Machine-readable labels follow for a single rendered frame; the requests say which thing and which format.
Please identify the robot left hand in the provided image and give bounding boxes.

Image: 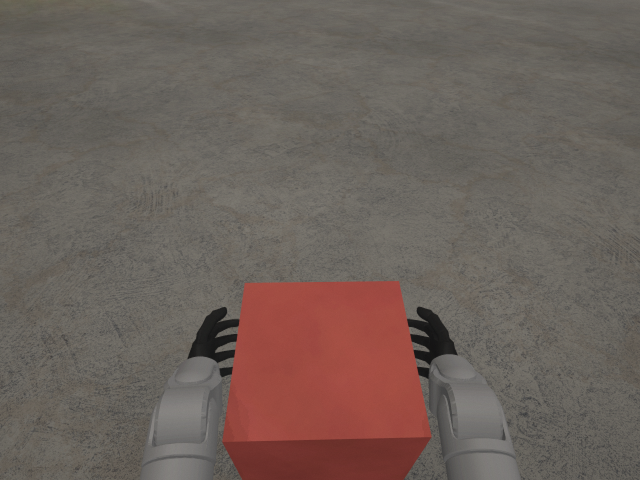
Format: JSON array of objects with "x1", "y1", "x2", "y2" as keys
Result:
[{"x1": 188, "y1": 307, "x2": 239, "y2": 377}]

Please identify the carton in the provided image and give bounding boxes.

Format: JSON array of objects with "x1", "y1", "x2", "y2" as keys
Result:
[{"x1": 222, "y1": 281, "x2": 432, "y2": 480}]

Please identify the left robot forearm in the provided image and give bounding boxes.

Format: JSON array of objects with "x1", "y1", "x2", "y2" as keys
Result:
[{"x1": 140, "y1": 356, "x2": 223, "y2": 480}]

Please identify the right robot forearm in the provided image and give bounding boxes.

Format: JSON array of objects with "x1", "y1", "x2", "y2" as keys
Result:
[{"x1": 428, "y1": 354, "x2": 521, "y2": 480}]

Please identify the robot right hand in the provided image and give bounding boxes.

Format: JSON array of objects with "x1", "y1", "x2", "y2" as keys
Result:
[{"x1": 407, "y1": 307, "x2": 458, "y2": 379}]

